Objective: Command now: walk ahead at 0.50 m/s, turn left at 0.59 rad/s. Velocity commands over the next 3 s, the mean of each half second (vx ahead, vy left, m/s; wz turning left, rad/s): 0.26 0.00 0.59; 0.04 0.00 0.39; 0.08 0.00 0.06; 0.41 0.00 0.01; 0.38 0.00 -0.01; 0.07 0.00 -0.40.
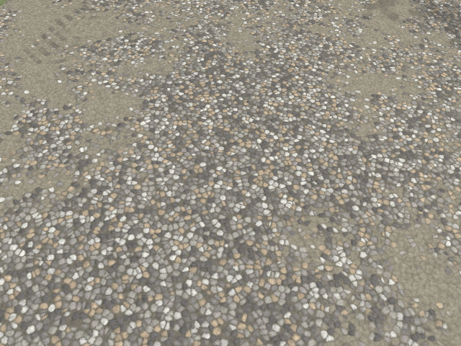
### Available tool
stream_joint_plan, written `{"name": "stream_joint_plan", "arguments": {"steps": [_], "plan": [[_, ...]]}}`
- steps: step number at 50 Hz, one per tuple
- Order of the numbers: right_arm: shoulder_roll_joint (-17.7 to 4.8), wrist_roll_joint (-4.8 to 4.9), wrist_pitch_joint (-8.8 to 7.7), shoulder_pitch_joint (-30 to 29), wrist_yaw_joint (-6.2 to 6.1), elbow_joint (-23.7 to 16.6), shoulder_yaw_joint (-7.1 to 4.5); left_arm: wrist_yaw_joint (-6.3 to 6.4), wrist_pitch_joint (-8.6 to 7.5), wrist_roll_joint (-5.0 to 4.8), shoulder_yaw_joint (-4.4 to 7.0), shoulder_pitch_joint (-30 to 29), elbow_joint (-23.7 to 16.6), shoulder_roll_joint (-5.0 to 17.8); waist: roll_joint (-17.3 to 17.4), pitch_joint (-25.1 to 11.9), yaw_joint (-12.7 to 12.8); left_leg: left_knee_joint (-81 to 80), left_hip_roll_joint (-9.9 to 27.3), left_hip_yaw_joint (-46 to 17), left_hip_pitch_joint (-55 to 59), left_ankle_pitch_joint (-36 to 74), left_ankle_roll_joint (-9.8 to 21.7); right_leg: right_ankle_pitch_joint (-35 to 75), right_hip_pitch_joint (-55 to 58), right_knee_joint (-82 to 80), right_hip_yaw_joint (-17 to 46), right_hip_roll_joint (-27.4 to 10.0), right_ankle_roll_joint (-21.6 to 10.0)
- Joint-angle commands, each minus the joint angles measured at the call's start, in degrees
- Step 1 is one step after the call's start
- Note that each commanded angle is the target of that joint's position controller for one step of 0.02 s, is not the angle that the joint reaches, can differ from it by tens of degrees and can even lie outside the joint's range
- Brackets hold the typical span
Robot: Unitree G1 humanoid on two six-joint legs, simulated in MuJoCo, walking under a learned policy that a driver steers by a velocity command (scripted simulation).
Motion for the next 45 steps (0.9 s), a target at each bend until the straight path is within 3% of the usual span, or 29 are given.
{"name": "stream_joint_plan", "arguments": {"steps": [1, 3, 6, 9, 11, 12, 13, 14, 15, 16, 17, 18, 20, 23, 28, 33, 35, 36, 37, 38, 39, 40, 41, 43, 45], "plan": [[-8.15, -0.02, -1.01, 3.12, -0.1, -3.19, -1.53, -0.12, 0.51, -0.08, 0.65, -2.25, -3.97, 4.04, 4.21, -0.73, -0.21, -7.57, 14.68, -14.7, 2.2, 17.79, 6.39, 5.87, -4.54, -5.78, -1.92, 1.45, 1.02], [-8.3, -0.09, -0.9, 5.29, -0.17, -3.16, -1.5, -0.3, 0.39, -0.2, 0.4, -5.94, -5.44, 4.1, 4.83, -0.64, -1.61, -6.9, 14.62, -15.55, 5.04, 18.37, 5.79, 8.99, -6.02, -10.3, -1.57, 2.37, 0.84], [-8.65, -0.31, -0.39, 7.47, -0.74, -3.02, -1.43, -0.34, -0.2, -0.68, -0.3, -9.94, -7.37, 3.65, 5.2, -0.34, -2.69, -1.45, 13.72, -14.07, 7.4, 35.08, 4.23, 10.37, -4.18, -16.63, -2.49, 5.45, 0.12], [-8.91, -0.85, 0.42, 8.28, -1.28, -3.36, -1.44, 0.09, -1.02, -1.32, -0.75, -10.83, -8.6, 4.19, 6.96, -1.79, -3.08, 4.16, 12.85, -14.89, 8.48, 41.97, 1.89, 10.13, 1.77, -22.65, -2.55, 8.85, -1.57], [-9.87, -1.1, 0.45, 4.47, -1.67, -4.92, -1.72, 0.79, -1.63, -1.39, -0.17, -3.86, -6.92, 6.62, 7.9, -3.84, 0.48, 9.77, 11.81, -16.43, 6.16, 45.02, -1.07, 8.27, 12.71, -28.35, -1.43, 10.83, -3.55], [-10.79, -0.78, 0.08, 2.46, -1.54, -5.67, -1.97, 1.36, -2.12, -1.34, 0.31, 1.52, -5.44, 8.06, 7.64, -5.82, 3.12, 15.29, 10.5, -16.96, 5.02, 45.85, -2.44, 10.92, 19.71, -31.94, -1.45, 11.19, -4.55], [-10.21, 0.24, -0.55, 0.34, -1.1, -6.82, -1.83, 1.97, -3.21, -0.75, 0.76, 8.92, -4.11, 9.75, 5.19, -9.41, 7.24, 25.85, 7.54, -16.09, -0.6, 37.93, -3.95, 21.3, 31.82, -36.03, 1.4, 6.29, -6.11], [-4.79, 1.39, -0.81, 2.75, -1.22, -9.42, -0.54, 2.62, -3.5, 0.14, 1.25, 14.59, -4.4, 13.86, -5.13, -18.55, 7.02, 43.56, 2.41, -9.71, -9.87, -0.33, -5.41, 47.82, 46.36, -30.3, 13.95, -11.05, -9.08], [-5.62, 2.68, 0.21, 12.67, -2.13, -9.9, -1.0, 2.02, -2.2, -1.28, 1.81, 11.7, -5.8, 15.46, -15.43, -28.84, 1.6, 56.49, -3.1, -5.55, -17.88, -29.29, -6.02, 61.65, 52.64, -30.35, 30.77, -23.33, -18.47], [-9.28, 0.05, 1.65, 12.68, -2.49, -6.74, -1.51, 1.75, -1.07, -2.08, 1.1, 7.34, -7.52, 10.36, -5.47, -24.63, 0.52, 60.01, 2.02, -6.06, -19.41, -23.16, -6.14, 50.09, 44.52, -32.54, 28.32, -20.0, -18.63], [-9.46, -1.03, 2.4, 7.48, -1.71, -7.11, -1.73, 1.97, -0.66, -2.27, -0.4, 3.98, -8.17, 5.41, -1.54, -16.23, 0.95, 58.42, 3.58, -4.87, -20.18, -19.6, -6.99, 40.63, 36.48, -34.99, 19.45, -15.16, -17.09], [-8.11, -1.31, 3.1, 5.26, -1.03, -7.69, -1.6, 2.22, -0.18, -1.82, -1.19, 1.53, -8.13, 3.59, -1.3, -10.81, -0.04, 55.67, 5.44, -3.97, -20.35, -17.77, -7.77, 33.43, 30.39, -37.9, 13.52, -11.39, -15.0], [-6.59, -1.9, 4.99, 4.5, 0.37, -8.22, -1.31, 2.7, 0.02, -1.43, -0.9, 1.38, -7.36, 5.29, -5.96, -6.49, -0.52, 53.82, 6.33, -2.25, -18.09, -14.91, -9.11, 29.3, 22.78, -41.26, 6.26, -7.68, -14.45], [-5.97, -1.3, 6.01, 3.04, 0.94, -9.64, -1.07, 2.46, -0.32, -0.92, -0.32, 2.29, -6.9, 6.75, -5.16, -7.9, -1.07, 50.92, 6.38, -1.26, -17.66, -13.16, -9.33, 28.28, 21.28, -42.2, 2.32, -8.15, -15.87], [-5.04, -1.51, 7.1, -4.22, 2.13, -13.23, 0.0, 2.33, 0.83, -0.87, 0.37, 1.87, -7.06, 8.04, -6.73, -6.69, 0.19, 37.05, 9.44, 1.22, -16.39, -9.15, -8.93, 8.14, 19.79, -44.8, -2.03, -8.5, -14.77], [-5.4, -1.01, 6.51, -8.04, 2.6, -15.84, 0.51, 1.59, 2.34, -0.76, 1.56, 4.7, -6.39, 11.16, -7.1, -6.61, 2.43, 23.61, 8.4, 4.74, -9.55, -12.49, -7.25, 2.8, 20.69, -41.73, -3.61, -10.42, -13.2], [-4.98, -1.15, 5.44, -4.57, 2.23, -14.97, 0.63, 1.24, 3.11, -1.34, 1.7, 5.09, -5.82, 11.42, -4.79, -6.73, 0.45, 11.47, 6.74, 5.02, -1.75, -7.54, -5.55, 5.62, 18.15, -35.95, -5.8, -9.27, -9.97], [-6.39, -1.47, 4.71, -3.1, 1.69, -14.53, 0.45, 0.78, 3.49, -1.19, 1.61, 7.72, -4.94, 10.1, 0.82, -6.06, 0.19, 2.02, 9.29, -1.04, 1.66, -4.13, -4.62, 2.28, 15.19, -29.98, -8.64, -6.96, -5.93], [-11.23, -2.04, 4.08, -3.47, 0.9, -15.89, 0.0, -0.04, 3.86, -0.59, 0.19, 10.8, -6.47, 4.05, 17.47, -7.08, 2.33, -4.66, 26.59, -22.48, 6.48, 3.35, -1.69, -18.3, 5.78, -14.04, -14.11, -0.1, -0.95], [-16.22, -1.97, 4.12, -3.74, 0.27, -16.42, -1.6, 1.05, 4.92, -1.17, 0.2, 5.38, -8.45, 5.39, 17.73, -3.01, -0.84, -4.71, 31.35, -26.2, -3.95, 14.02, 6.09, -22.74, 2.95, -8.14, -7.44, 6.16, -0.4], [-12.27, -2.05, 4.04, -4.25, 0.04, -15.38, -0.73, 1.21, 5.6, -1.81, 0.55, 3.31, -8.1, 6.9, 11.16, -2.09, -0.16, -3.74, 27.03, -19.83, -4.53, 15.2, 5.83, -18.07, 4.88, -4.44, -3.29, 4.61, -0.61], [-9.72, -1.71, 3.93, -7.76, -0.08, -15.27, 0.28, 0.91, 5.64, -2.42, 0.64, 4.6, -7.25, 6.4, 10.85, -1.48, 2.14, -3.68, 23.29, -14.86, -5.48, 15.53, 4.2, -13.71, 6.05, -4.02, -2.51, 4.94, -1.13], [-8.49, -1.66, 3.89, -10.63, -0.19, -15.57, 0.68, 0.82, 5.3, -2.36, 0.87, 6.82, -5.65, 6.97, 10.47, -2.35, 3.68, -3.38, 20.1, -11.4, -3.97, 16.62, 2.61, -10.47, 7.04, -3.93, -2.71, 5.26, -1.33], [-6.01, -0.9, 3.33, -11.11, -0.77, -15.66, 1.57, 0.7, 5.15, -1.33, 1.31, 9.69, -3.52, 7.75, 9.9, -5.4, 3.74, -1.68, 18.45, -8.03, -0.52, 24.73, 2.76, -8.36, 8.9, -1.7, -3.34, 6.08, -1.14], [-5.13, -0.78, 2.86, -9.77, -0.86, -14.81, 2.05, 0.54, 5.36, -1.73, 0.92, 9.03, -3.4, 6.27, 7.81, -6.41, 3.16, -1.24, 19.14, -7.89, 1.67, 25.62, 3.09, -8.52, 10.11, -4.47, -2.71, 6.04, -0.85]]}}
Next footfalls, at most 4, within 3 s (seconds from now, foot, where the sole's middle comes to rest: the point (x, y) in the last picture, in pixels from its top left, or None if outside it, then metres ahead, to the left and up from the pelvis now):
0.26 right None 0.34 -0.11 -0.78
0.72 left None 0.20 0.08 -0.78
1.10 right None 0.28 -0.11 -0.78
2.02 right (193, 297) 0.61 0.10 -0.78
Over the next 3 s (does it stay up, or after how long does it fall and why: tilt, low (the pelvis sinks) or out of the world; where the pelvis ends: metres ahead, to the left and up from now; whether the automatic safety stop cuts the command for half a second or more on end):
stays up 0.68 0.20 -0.02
